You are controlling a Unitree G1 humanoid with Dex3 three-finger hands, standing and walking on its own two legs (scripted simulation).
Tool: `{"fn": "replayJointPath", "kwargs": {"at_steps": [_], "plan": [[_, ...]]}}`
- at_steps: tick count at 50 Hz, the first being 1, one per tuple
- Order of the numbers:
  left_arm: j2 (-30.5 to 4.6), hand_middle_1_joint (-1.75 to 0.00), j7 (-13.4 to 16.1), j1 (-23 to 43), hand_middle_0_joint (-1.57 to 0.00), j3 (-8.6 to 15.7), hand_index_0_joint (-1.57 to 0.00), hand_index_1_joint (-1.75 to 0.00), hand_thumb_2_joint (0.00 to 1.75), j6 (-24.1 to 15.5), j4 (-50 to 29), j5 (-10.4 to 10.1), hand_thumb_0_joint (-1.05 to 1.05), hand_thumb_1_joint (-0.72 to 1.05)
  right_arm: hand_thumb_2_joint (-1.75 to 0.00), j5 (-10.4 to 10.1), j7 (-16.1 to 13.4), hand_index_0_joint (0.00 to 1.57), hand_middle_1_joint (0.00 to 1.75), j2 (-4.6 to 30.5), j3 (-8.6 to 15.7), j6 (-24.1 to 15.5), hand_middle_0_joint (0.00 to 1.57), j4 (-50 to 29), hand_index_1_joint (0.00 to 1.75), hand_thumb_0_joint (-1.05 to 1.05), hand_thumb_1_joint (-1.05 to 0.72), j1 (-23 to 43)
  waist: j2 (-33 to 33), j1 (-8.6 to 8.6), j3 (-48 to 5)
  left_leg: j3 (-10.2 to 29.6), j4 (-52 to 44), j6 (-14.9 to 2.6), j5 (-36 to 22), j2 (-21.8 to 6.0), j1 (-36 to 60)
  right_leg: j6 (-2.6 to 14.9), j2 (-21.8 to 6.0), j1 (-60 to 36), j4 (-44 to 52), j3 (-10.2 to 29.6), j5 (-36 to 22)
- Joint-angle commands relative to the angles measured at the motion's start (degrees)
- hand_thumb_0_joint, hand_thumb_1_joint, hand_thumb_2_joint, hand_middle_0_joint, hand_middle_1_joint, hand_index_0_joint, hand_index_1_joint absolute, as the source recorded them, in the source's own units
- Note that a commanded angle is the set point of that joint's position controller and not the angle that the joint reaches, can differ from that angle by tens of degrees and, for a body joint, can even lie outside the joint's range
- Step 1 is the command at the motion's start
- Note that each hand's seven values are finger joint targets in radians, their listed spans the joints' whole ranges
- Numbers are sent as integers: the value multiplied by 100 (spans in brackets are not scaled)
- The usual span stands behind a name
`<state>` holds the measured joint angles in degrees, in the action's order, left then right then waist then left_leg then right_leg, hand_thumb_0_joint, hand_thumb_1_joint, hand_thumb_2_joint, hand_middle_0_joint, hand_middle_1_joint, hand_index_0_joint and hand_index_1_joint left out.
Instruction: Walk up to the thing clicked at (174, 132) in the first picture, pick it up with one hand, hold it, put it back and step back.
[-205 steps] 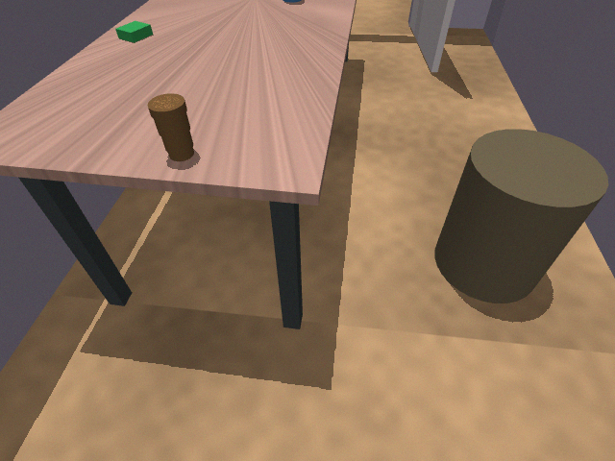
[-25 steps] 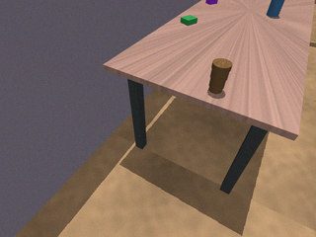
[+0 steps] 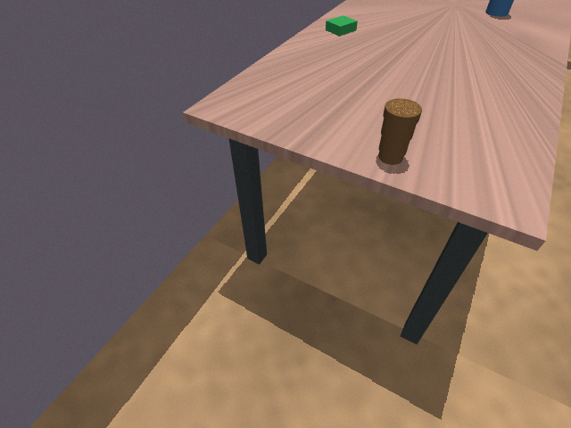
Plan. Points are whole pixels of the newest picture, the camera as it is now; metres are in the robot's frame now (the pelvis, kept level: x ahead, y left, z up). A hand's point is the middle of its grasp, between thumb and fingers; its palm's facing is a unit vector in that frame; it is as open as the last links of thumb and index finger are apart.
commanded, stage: stand
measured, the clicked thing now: (396, 134) +0.70 -0.23 +0.02
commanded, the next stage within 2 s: none
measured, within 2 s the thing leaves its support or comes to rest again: neither
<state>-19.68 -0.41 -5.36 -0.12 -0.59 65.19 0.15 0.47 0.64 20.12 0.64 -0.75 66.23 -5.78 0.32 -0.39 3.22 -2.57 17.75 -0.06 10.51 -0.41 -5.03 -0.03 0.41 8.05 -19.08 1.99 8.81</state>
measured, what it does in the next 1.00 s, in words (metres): stands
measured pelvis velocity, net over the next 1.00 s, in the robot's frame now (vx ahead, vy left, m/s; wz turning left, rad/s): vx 0.01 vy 0.00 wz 0.03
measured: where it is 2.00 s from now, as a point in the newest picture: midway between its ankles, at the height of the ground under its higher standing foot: outside the picture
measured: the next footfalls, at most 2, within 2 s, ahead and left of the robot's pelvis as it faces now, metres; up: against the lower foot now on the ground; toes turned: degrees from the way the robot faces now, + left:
none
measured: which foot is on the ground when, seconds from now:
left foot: down 0.00-1.00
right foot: down 0.00-1.00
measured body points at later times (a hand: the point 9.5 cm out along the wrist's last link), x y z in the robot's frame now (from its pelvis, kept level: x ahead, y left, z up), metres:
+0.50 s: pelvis +0.00 +0.00 +0.00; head +0.01 -0.01 +0.45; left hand +0.08 +0.30 -0.13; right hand +0.09 -0.30 -0.13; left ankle -0.01 +0.12 -0.75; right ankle +0.02 -0.12 -0.75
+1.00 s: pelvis +0.01 +0.00 +0.00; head +0.02 -0.01 +0.45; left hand +0.08 +0.30 -0.13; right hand +0.10 -0.30 -0.13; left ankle -0.01 +0.12 -0.75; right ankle +0.02 -0.12 -0.75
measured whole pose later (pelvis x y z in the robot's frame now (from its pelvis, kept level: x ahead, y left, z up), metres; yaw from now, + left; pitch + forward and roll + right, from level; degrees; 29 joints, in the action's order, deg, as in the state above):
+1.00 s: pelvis +0.01 +0.00 +0.00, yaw +2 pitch -2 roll +0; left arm -20.0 0.0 -6.2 -0.3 -0.8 65.3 0.2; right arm 0.5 0.6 20.3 0.1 -0.6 65.6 -6.0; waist 0.4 0.0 2.4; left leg -0.9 16.9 0.3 10.9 -0.5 -4.4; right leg 0.3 0.4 6.6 -17.8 0.4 9.5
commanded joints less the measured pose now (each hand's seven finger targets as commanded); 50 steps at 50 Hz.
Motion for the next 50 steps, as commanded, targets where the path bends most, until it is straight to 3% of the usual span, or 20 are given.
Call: {"fn": "replayJointPath", "kwargs": {"at_steps": [1, 5, 7, 14, 20, 35, 43, 50], "plan": [[-1243, -30, 85, 304, -20, 214, -20, -30, 90, -159, -312, -13, 0, 90, -90, -2, -86, 20, 30, 1180, 177, -135, 20, -308, 30, 0, -90, 245, -96, -8, -492, 631, -333, -80, -684, -734, 58, 114, -739, -107, 339, 528, -792], [-1263, -30, 99, 282, -20, 205, -20, -30, 90, -178, -302, -4, 0, 90, -90, 0, -82, 20, 30, 1187, 191, -128, 20, -283, 30, 0, -90, 268, -142, -10, -561, 629, -291, -91, -764, -756, 113, 121, -782, -206, 332, 501, -962], [-1242, -30, 101, 304, -20, 194, -20, -30, 90, -175, -299, -13, 0, 90, -90, -2, -77, 20, 30, 1167, 176, -119, 20, -277, 30, 0, -90, 270, -96, -11, -415, 643, -344, -67, -528, -716, -48, 94, -752, -158, 406, 485, -714], [-1259, -30, 96, 299, -20, 213, -20, -30, 90, -180, -304, -7, 0, 90, -90, -4, -84, 20, 30, 1194, 171, -137, 20, -294, 30, 0, -90, 257, 45, -4, -514, 656, -339, -79, -770, -751, 56, 103, -788, -248, 389, 491, -952], [-1275, -30, 92, 314, -20, 225, -20, -30, 90, -145, -290, 2, 0, 90, -90, 11, -91, 20, 30, 1185, 171, -121, 20, -321, 30, 0, -90, 273, -32, 12, -420, 682, -431, -80, -359, -741, -37, 120, -743, -134, 434, 447, -361], [-1260, -30, 101, 184, -20, 198, -20, -30, 90, -174, -299, 12, 0, 90, -90, 2, -86, 20, 30, 1202, 159, -119, 20, -335, 30, 0, -90, 199, -16, 1, -524, 690, -315, -103, -658, -733, 17, 123, -788, -231, 414, 451, -790], [-1251, -30, 108, 131, -20, 201, -20, -30, 90, -156, -273, 21, 0, 90, -90, -5, -94, 20, 30, 1192, 150, -98, 20, -362, 30, 0, -90, 190, -60, 19, -453, 714, -340, -108, -557, -722, 7, 112, -765, -161, 415, 402, -667], [-1245, -30, 105, 148, -20, 213, -20, -30, 90, -154, -293, 13, 0, 90, -90, -5, -116, 20, 30, 1192, 135, -132, 20, -385, 30, 0, -90, 200, 19, 36, -495, 714, -304, -85, -953, -753, 115, 125, -787, -238, 346, 399, -1031]]}}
